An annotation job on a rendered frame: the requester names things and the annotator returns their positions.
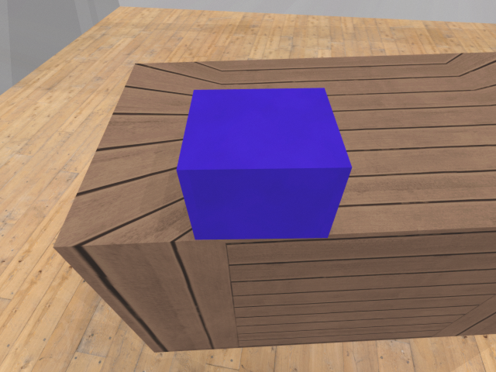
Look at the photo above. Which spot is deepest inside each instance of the carton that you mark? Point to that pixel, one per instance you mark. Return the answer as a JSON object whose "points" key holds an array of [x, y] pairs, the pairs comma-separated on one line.
{"points": [[262, 164]]}

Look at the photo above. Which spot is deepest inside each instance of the pedestal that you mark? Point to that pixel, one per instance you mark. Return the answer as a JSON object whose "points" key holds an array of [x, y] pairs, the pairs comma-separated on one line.
{"points": [[412, 249]]}

